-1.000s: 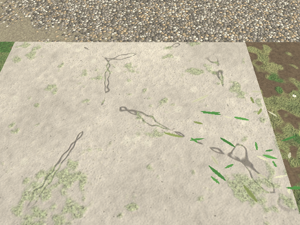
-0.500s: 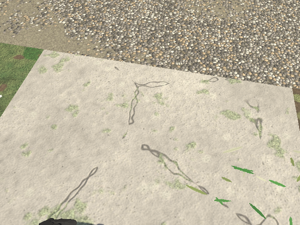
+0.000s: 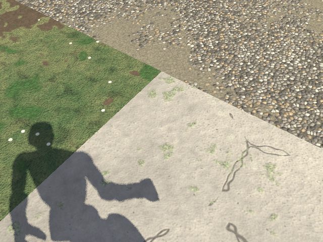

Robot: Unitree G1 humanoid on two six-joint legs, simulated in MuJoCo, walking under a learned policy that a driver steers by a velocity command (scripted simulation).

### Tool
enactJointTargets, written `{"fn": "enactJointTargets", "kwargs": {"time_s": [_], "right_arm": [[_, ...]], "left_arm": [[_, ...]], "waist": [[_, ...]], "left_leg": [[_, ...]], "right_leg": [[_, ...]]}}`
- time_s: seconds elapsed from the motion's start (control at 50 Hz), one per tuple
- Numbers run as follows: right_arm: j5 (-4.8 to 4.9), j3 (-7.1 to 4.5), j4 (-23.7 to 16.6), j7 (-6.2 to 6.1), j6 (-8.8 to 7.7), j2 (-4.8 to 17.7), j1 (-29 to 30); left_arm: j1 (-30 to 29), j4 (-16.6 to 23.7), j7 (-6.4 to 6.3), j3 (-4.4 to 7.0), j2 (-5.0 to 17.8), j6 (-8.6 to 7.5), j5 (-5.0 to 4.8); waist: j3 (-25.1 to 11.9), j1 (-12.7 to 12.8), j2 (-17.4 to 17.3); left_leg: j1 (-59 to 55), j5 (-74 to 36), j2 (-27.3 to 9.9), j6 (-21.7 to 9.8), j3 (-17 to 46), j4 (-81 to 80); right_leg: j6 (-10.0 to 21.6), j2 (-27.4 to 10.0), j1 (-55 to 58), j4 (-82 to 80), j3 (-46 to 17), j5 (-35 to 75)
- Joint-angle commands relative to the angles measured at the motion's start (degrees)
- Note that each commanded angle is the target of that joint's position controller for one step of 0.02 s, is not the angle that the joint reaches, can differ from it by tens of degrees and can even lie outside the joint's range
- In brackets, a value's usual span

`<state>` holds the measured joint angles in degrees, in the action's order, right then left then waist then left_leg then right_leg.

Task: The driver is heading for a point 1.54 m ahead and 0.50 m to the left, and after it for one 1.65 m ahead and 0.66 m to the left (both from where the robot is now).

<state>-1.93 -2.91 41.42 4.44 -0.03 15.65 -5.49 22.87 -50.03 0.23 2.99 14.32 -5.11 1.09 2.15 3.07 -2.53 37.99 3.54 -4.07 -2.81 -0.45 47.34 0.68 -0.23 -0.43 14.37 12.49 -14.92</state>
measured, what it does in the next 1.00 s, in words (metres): walks ahead, turning left: left foot, then right foot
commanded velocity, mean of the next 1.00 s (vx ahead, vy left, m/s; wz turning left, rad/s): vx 0.50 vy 0.00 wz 0.52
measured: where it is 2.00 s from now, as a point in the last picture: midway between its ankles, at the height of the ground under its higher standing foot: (94, 131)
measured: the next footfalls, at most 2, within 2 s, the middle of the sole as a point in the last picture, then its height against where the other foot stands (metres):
left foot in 0.14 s outside the picture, level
right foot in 0.68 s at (170, 213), level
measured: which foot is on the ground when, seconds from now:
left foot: up 0.00-0.12, down 0.14-0.68, up 0.70-1.00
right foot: down 0.00-0.16, up 0.18-0.66, down 0.68-1.00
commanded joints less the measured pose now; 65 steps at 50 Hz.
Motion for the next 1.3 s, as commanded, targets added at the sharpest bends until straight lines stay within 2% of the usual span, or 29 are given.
{"fn": "enactJointTargets", "kwargs": {"time_s": [0.02,0.1,0.14,0.16,0.18,0.2,0.24,0.26,0.3,0.36,0.56,0.62,0.66,0.68,0.7,0.72,0.74,0.78,0.82,0.9,1.06,1.12,1.16,1.18,1.2,1.22,1.24,1.26,1.3], "right_arm": [[-0.16,0.26,-5.6,0.69,-0.72,1.5,6.3],[-1.05,-0.52,-6.0,-0.07,-0.64,3.1,4.6],[-1.62,-2.20,-1.1,-1.34,-1.56,5.7,-11.1],[-2.08,-4.01,-0.1,-2.33,-1.61,11.7,-18.0],[0.33,-5.14,-1.6,-2.86,-1.09,16.8,-16.0],[0.95,-5.02,-1.3,-3.39,-0.55,15.5,-17.7],[1.41,-3.43,0.2,-4.13,-1.06,9.7,-13.2],[1.67,-2.88,0.1,-4.32,-1.50,8.2,-11.1],[1.84,-2.29,-0.6,-4.08,-2.49,7.0,-9.3],[1.78,-2.78,0.5,-3.73,-3.22,8.6,-12.2],[1.34,-3.08,3.3,-4.56,-3.40,9.5,-22.8],[1.14,-3.35,2.9,-5.22,-3.28,10.8,-20.9],[1.11,-3.48,2.3,-4.90,-3.52,11.7,-17.6],[1.60,-3.23,2.2,-4.35,-3.87,11.0,-16.6],[2.01,-1.81,0.4,-4.08,-4.34,5.9,-17.7],[2.96,-1.26,-0.8,-4.11,-4.06,3.2,-25.1],[0.64,-1.55,1.8,-4.65,-3.16,7.4,-23.1],[0.29,-1.34,1.8,-3.65,-2.87,6.3,-17.0],[-0.23,-0.94,1.8,-2.77,-2.05,5.0,-16.3],[-0.50,-0.40,0.7,-1.95,-1.50,4.0,-12.0],[-0.12,2.07,-3.7,-0.94,-2.36,1.9,4.6],[-0.30,1.70,-3.8,-1.71,-2.67,3.3,4.5],[-1.10,0.77,-0.1,-2.51,-3.50,4.6,-5.7],[-2.00,-0.35,2.6,-3.19,-3.99,7.5,-15.3],[-2.71,-2.05,3.0,-4.10,-3.88,14.1,-21.7],[0.25,-2.37,3.7,-4.30,-3.11,13.7,-21.7],[1.05,-1.64,3.7,-4.32,-3.00,10.9,-16.9],[0.99,-0.75,3.5,-4.10,-3.36,7.3,-13.2],[1.20,0.15,4.1,-4.09,-4.06,4.2,-10.0]], "left_arm": [[-0.9,3.0,-0.44,1.86,8.7,-0.58,-0.07],[1.3,1.5,-1.06,2.39,11.5,1.24,0.06],[0.7,2.1,-1.13,2.19,11.9,2.24,-0.10],[2.0,5.0,-0.68,1.08,8.1,2.11,-0.57],[-0.6,9.3,0.14,0.93,6.1,1.67,-0.12],[-7.5,10.7,0.28,1.43,9.4,1.45,0.46],[-7.1,9.8,0.30,0.51,7.0,0.65,-0.28],[-6.4,9.6,0.29,0.59,7.1,1.37,0.67],[-3.7,8.7,0.65,0.58,6.8,3.34,1.86],[-7.4,10.0,1.00,0.44,5.8,4.40,1.66],[-26.7,16.6,1.54,-0.37,5.7,3.22,0.79],[-24.3,16.8,1.26,-0.18,6.9,2.54,0.47],[-14.1,13.8,0.16,0.83,9.2,1.96,0.36],[-6.1,12.0,-0.61,1.56,11.0,1.20,0.80],[3.4,11.8,-1.69,2.44,15.3,0.90,2.14],[0.2,11.9,-1.51,3.29,19.3,1.58,2.44],[-3.9,12.4,-1.02,2.48,13.3,2.09,1.21],[-8.2,11.7,-0.31,0.77,6.7,1.80,0.89],[-7.3,9.7,-0.16,0.47,6.3,0.94,0.63],[-3.8,6.6,0.76,0.77,7.3,-0.98,-0.31],[1.8,2.0,1.03,0.99,8.9,-0.31,-0.67],[3.0,0.5,0.68,1.23,10.1,0.49,-0.47],[3.0,-0.3,0.45,0.92,9.8,1.08,-0.73],[2.5,0.7,0.38,0.28,8.2,1.02,-0.80],[5.4,4.1,0.88,-1.27,2.3,0.83,-1.95],[3.8,3.6,0.27,0.18,7.2,1.33,-0.49],[0.0,4.2,0.27,0.68,8.2,1.61,-0.13],[-1.7,4.4,0.67,0.23,6.8,1.35,-0.43],[-0.6,3.1,1.13,0.09,5.5,2.38,0.36]], "waist": [[2.5,-0.5,7.5],[-0.2,-1.9,8.7],[-9.6,-8.8,5.5],[-17.1,-10.5,-3.2],[-20.7,-7.8,-12.3],[-16.3,-10.6,-3.3],[-5.2,-5.4,1.6],[-3.5,-3.1,1.6],[-4.4,-1.0,0.6],[-2.8,-1.6,0.9],[1.0,-8.4,-0.9],[0.7,-6.3,-2.2],[-3.3,-1.5,-1.7],[-8.0,2.8,1.4],[-17.6,5.4,8.3],[-20.9,-0.6,23.0],[-12.7,-1.8,11.6],[-3.2,-2.5,3.9],[-1.7,-3.5,7.9],[-1.5,-3.7,8.3],[0.9,-0.4,8.3],[1.0,-1.2,8.1],[-4.3,-6.0,5.8],[-10.5,-9.8,2.8],[-18.7,-10.0,-9.8],[-19.0,-10.2,-8.6],[-10.1,-7.8,-4.1],[-5.5,-6.1,-2.4],[-1.6,-2.5,-3.0]], "left_leg": [[-3.5,-0.2,0.4,-1.2,-3.6,-7.2],[-10.5,11.2,5.7,-5.0,-7.5,-12.4],[-30.1,10.5,9.8,-8.3,-6.6,-18.4],[-48.1,20.8,-3.7,-12.7,12.3,-20.6],[-57.0,16.9,-16.1,-19.0,42.6,-29.5],[-55.2,7.7,-14.9,-18.6,37.8,-30.7],[-40.5,-6.7,-10.1,-14.9,23.4,-30.6],[-35.3,-10.0,-7.1,-13.5,19.9,-31.4],[-30.6,-12.9,-4.4,-13.2,16.9,-32.9],[-28.3,-9.1,-2.7,-13.4,16.4,-35.6],[-38.5,-14.5,-2.7,-11.0,20.7,-31.8],[-37.7,-18.8,-3.4,-8.5,22.7,-28.5],[-33.8,-28.7,-1.0,-5.9,21.7,-19.4],[-29.3,-26.2,2.9,-4.4,18.7,-7.5],[-21.9,-6.3,6.6,-3.3,14.0,9.7],[-6.0,29.1,14.5,-1.7,8.9,21.5],[-1.9,24.1,8.6,-2.2,9.6,25.7],[-4.6,16.1,5.5,-1.6,8.1,21.6],[-7.2,15.3,4.2,-0.8,7.3,18.3],[-3.5,12.0,4.3,-0.1,6.8,13.9],[-9.2,1.0,2.1,0.7,-2.6,-10.7],[-12.5,5.2,3.4,-1.4,-3.5,-14.9],[-26.4,5.5,6.3,-3.7,-4.5,-21.0],[-39.8,8.2,0.8,-6.0,1.9,-21.5],[-57.0,14.0,-17.3,-12.5,27.6,-25.0],[-54.8,12.1,-20.2,-14.8,39.1,-31.1],[-48.5,11.4,-16.8,-13.3,29.5,-31.0],[-41.4,7.5,-13.9,-11.8,23.1,-32.7],[-32.2,2.4,-8.8,-8.3,14.7,-36.4]], "right_leg": [[6.3,-15.1,-2.2,-5.0,-3.2,21.4],[5.0,-16.4,4.8,7.4,0.6,46.1],[3.2,-14.6,-1.0,30.4,3.1,47.0],[0.7,-11.9,-18.6,49.1,3.3,23.3],[-2.5,-0.3,-38.2,65.5,-3.6,-16.7],[-2.1,-2.5,-44.5,67.1,-11.9,-12.8],[-1.3,-7.0,-40.6,57.4,-12.9,-5.4],[-1.6,-7.9,-36.8,53.9,-13.5,-5.4],[-2.5,-7.6,-32.2,51.2,-13.0,-4.6],[-3.6,-6.9,-34.4,45.9,-12.3,0.5],[-3.1,-2.5,-40.1,24.4,-13.0,12.7],[-1.3,-0.7,-31.2,18.6,-13.7,10.0],[0.7,2.3,-15.2,15.4,-12.2,5.6],[2.3,-0.7,-3.0,12.5,-14.3,6.6],[4.9,-15.3,10.4,10.9,-29.1,-6.9],[11.1,-26.3,17.3,2.0,-56.8,-8.9],[11.0,-24.0,9.3,1.3,-55.8,-15.2],[9.5,-18.0,-3.1,-0.4,-38.2,-4.6],[8.6,-14.2,-7.5,-1.9,-28.9,6.5],[10.2,-13.8,-6.2,-3.8,-22.1,18.8],[8.4,-11.6,-5.9,-4.7,-13.6,23.7],[7.8,-13.8,-1.7,-0.7,-14.0,30.3],[6.2,-11.1,-2.0,13.3,-10.6,41.0],[4.8,-8.8,-9.4,25.8,-8.8,32.5],[2.0,-1.0,-28.6,47.1,-5.3,3.3],[2.4,2.0,-36.1,55.2,-11.4,-15.2],[3.1,-1.6,-39.3,56.6,-14.2,-11.4],[3.2,-3.4,-38.0,53.6,-14.3,-7.3],[2.2,-5.7,-32.2,48.0,-13.8,-4.0]]}}
Velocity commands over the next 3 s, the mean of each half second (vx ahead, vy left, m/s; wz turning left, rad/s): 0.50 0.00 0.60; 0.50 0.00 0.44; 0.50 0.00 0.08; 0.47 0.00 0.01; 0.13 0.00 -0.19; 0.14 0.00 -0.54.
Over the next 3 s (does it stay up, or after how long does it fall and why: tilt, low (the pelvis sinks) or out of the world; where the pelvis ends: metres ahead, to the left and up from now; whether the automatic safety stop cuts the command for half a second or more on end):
stays up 1.10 0.45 0.01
